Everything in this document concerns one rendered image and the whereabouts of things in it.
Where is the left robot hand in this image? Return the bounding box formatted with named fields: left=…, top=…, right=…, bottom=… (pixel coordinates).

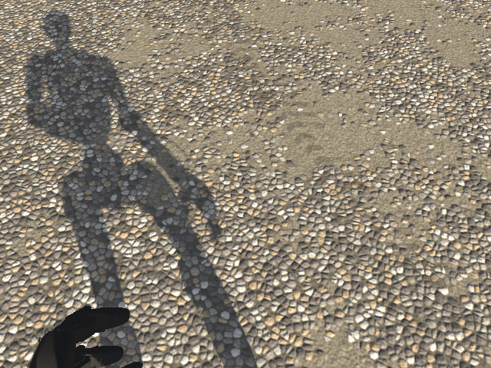
left=29, top=306, right=143, bottom=368

